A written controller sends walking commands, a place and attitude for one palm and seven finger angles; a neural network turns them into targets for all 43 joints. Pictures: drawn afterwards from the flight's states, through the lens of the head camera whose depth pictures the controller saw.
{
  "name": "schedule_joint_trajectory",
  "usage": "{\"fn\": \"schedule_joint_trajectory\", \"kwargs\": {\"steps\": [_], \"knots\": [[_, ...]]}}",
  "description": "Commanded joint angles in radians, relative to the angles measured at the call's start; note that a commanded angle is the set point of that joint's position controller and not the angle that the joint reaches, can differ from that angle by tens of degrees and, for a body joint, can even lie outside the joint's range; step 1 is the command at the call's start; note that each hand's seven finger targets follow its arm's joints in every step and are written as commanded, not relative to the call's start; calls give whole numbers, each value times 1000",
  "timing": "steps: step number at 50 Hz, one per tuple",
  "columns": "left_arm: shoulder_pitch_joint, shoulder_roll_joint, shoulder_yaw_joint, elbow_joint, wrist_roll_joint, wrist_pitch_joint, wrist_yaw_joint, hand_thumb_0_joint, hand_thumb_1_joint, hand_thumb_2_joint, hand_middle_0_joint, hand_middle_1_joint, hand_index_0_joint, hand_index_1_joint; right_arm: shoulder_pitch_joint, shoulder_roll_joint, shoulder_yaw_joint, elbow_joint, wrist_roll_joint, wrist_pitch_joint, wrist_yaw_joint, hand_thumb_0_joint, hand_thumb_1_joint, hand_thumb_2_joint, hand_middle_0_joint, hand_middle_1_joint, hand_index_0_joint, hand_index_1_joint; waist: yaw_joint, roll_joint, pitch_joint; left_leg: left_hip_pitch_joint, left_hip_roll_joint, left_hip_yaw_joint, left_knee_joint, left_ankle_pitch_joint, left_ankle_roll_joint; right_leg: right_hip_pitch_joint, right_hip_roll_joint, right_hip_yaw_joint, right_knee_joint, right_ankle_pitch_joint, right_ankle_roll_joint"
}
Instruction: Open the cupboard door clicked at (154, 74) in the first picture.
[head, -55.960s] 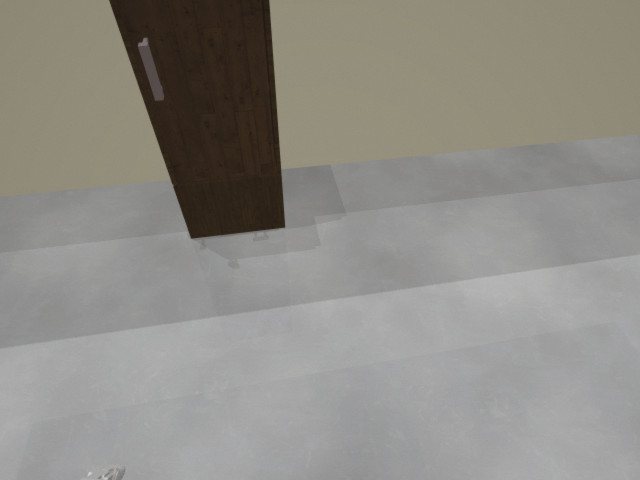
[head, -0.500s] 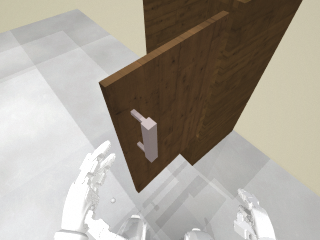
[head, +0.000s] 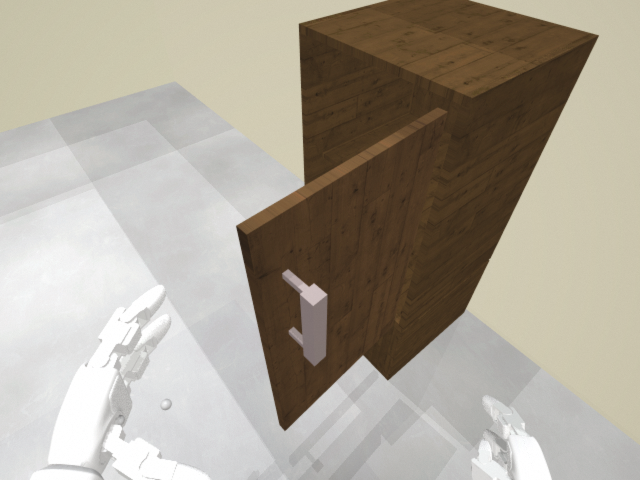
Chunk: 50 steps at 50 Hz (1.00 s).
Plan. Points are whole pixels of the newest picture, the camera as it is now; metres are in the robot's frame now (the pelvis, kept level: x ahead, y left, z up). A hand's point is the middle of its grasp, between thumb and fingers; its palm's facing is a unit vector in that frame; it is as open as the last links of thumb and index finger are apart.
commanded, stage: draw the hand back to the body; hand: left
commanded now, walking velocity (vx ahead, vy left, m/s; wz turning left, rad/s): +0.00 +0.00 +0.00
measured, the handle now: (303, 318) +0.32 +0.05 +0.03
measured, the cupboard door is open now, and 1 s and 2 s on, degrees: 95 95 95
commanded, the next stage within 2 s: step back with the hand held close in 1.00 s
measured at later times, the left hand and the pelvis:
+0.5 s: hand (50, 328) +0.20 +0.26 +0.18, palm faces +0.38 -0.84 -0.38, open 10.6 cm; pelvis +0.01 +0.01 +0.05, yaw -1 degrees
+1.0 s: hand (40, 301) +0.21 +0.26 +0.21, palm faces +0.44 -0.81 -0.39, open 7.5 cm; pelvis +0.02 +0.00 +0.06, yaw -1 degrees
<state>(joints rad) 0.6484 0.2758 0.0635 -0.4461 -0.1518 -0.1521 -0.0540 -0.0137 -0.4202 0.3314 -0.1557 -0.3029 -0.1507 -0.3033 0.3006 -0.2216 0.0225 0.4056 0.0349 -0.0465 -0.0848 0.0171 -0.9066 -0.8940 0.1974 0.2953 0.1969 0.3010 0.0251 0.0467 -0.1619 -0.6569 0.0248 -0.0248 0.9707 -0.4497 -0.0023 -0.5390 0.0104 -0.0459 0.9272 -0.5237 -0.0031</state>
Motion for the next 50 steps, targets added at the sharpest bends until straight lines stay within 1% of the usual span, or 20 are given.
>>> {"fn": "schedule_joint_trajectory", "kwargs": {"steps": [1, 2, 5, 7, 10, 11, 13, 20, 22, 24, 27, 28, 31, 34, 36, 38, 42, 44, 48, 50], "knots": [[18, 108, 77, -255, 85, 47, 137, 0, -150, 450, -162, -300, -162, -300, -97, -77, -24, -170, -5, -30, -40, 0, -900, -900, 200, 300, 200, 300, -2, -2, 8, 223, -12, 20, -216, 218, 34, 16, -10, 13, -265, 287, -11], [-1, 122, 89, -246, 92, 58, 154, 0, -115, 465, -164, -300, -164, -300, -105, -83, -19, -162, -8, -31, -43, 0, -900, -900, 200, 300, 200, 300, -1, -33, 18, 232, -12, 14, -231, 220, 36, 36, -9, 11, -286, 283, -12], [-68, 144, 109, -265, 107, 69, 183, 0, -10, 510, -168, -300, -168, -300, -114, -88, -11, -145, -13, -42, -52, 0, -900, -900, 200, 300, 200, 300, -1, 2, 22, 303, -10, 12, -283, 209, 37, 62, -13, 9, -323, 265, -10], [-73, 156, 131, -253, 110, 77, 197, 0, 60, 540, -170, -300, -170, -300, -126, -90, -6, -131, -14, -52, -54, 0, -900, -900, 200, 300, 200, 300, 6, -16, 29, 322, -8, 1, -323, 223, 36, 112, -15, 0, -337, 275, -14], [-93, 167, 161, -262, 110, 73, 203, 0, 165, 585, -174, -300, -174, -300, -138, -90, 1, -105, -19, -70, -50, 0, -900, -900, 200, 300, 200, 300, 13, 4, 29, 376, -6, 0, -369, 247, 34, 155, -14, -3, -368, 295, -12], [-75, 162, 170, -244, 107, 75, 204, 0, 200, 600, -175, -300, -175, -300, -147, -87, -1, -96, -18, -74, -49, 0, -900, -900, 200, 300, 200, 300, 14, -9, 51, 382, -3, 2, -384, 254, 33, 168, -14, -4, -380, 301, -11], [-102, 171, 187, -243, 106, 73, 204, 0, 270, 630, -178, -300, -178, -300, -162, -91, 3, -80, -19, -82, -44, 0, -900, -900, 200, 300, 200, 300, 18, 16, 69, 400, -5, 3, -412, 270, 29, 199, -14, -3, -403, 314, -13], [-172, 207, 276, -227, 101, 60, 203, 0, 515, 735, -186, -300, -186, -300, -188, -98, -5, -29, -24, -99, -34, 0, -900, -900, 200, 300, 200, 300, 29, 24, 87, 479, 2, 10, -491, 344, 22, 282, -10, -4, -466, 371, -12], [-174, 224, 308, -199, 95, 60, 205, 0, 585, 765, -189, -300, -189, -300, -195, -101, -9, -14, -26, -100, -32, 0, -900, -900, 200, 300, 200, 300, 35, 3, 96, 481, 5, 11, -510, 350, 20, 316, -9, -3, -482, 378, -16], [-201, 217, 318, -208, 89, 54, 200, 0, 655, 795, -191, -300, -191, -300, -200, -99, -11, -5, -25, -100, -28, 0, -900, -900, 200, 300, 200, 300, 31, 17, 110, 499, 6, 14, -524, 361, 19, 320, -8, -2, -496, 388, -14], [-234, 261, 378, -209, 88, 42, 205, 0, 760, 840, -195, -300, -195, -300, -211, -105, -18, 9, -26, -104, -26, 0, -900, -900, 200, 300, 200, 300, 41, 26, 93, 516, 5, 19, -541, 368, 18, 354, -7, 3, -514, 398, -17], [-244, 258, 385, -217, 85, 39, 204, 0, 795, 855, -196, -300, -196, -300, -211, -102, -17, 11, -28, -105, -25, 0, -900, -900, 200, 300, 200, 300, 41, 47, 84, 526, 2, 22, -545, 385, 18, 362, -10, 3, -514, 415, -16], [-276, 277, 420, -210, 80, 34, 204, 0, 900, 900, -200, -300, -200, -300, -212, -105, -24, 25, -27, -104, -22, 0, -900, -900, 200, 300, 200, 300, 39, 47, 88, 549, 3, 29, -551, 414, 17, 366, -7, 4, -528, 441, -14], [-230, 205, 355, -142, 75, 42, 188, 0, 900, 900, -200, -300, -200, -300, -212, -109, -30, 31, -26, -95, -11, 0, -900, -900, 200, 300, 200, 300, 33, 16, 125, 552, 8, 32, -562, 425, 18, 363, -6, 2, -542, 448, -9], [-234, 218, 365, -143, 74, 40, 186, 0, 900, 900, -200, -300, -200, -300, -214, -113, -36, 30, -29, -90, -10, 0, -900, -900, 200, 300, 200, 300, 35, -20, 113, 558, 5, 36, -568, 419, 23, 375, -5, 3, -548, 454, -6], [-240, 234, 375, -171, 74, 37, 186, 0, 900, 900, -200, -300, -200, -300, -220, -115, -40, 26, -28, -85, -11, 0, -900, -900, 200, 300, 200, 300, 39, -19, 83, 567, 1, 41, -564, 435, 26, 396, -7, 7, -549, 479, -7], [-258, 280, 406, -214, 80, 30, 195, 0, 900, 900, -200, -300, -200, -300, -227, -108, -37, 34, -29, -91, -16, 0, -900, -900, 200, 300, 200, 300, 44, 40, 63, 578, -6, 46, -561, 441, 24, 419, -10, 11, -554, 491, -12], [-251, 266, 402, -214, 78, 29, 196, 0, 900, 900, -200, -300, -200, -300, -226, -102, -35, 40, -30, -96, -17, 0, -900, -900, 200, 300, 200, 300, 40, 52, 77, 588, -7, 48, -556, 456, 23, 403, -9, 10, -559, 506, -9], [-242, 251, 394, -181, 74, 34, 193, 0, 900, 900, -200, -300, -200, -300, -231, -102, -38, 42, -28, -95, -18, 0, -900, -900, 200, 300, 200, 300, 39, 5, 109, 587, -6, 52, -559, 452, 25, 393, -6, 11, -572, 512, -5], [-251, 251, 393, -177, 73, 32, 191, 0, 900, 900, -200, -300, -200, -300, -229, -103, -40, 44, -29, -92, -19, 0, -900, -900, 200, 300, 200, 300, 37, 6, 107, 595, -7, 56, -564, 432, 26, 388, -7, 12, -579, 495, -2]]}}
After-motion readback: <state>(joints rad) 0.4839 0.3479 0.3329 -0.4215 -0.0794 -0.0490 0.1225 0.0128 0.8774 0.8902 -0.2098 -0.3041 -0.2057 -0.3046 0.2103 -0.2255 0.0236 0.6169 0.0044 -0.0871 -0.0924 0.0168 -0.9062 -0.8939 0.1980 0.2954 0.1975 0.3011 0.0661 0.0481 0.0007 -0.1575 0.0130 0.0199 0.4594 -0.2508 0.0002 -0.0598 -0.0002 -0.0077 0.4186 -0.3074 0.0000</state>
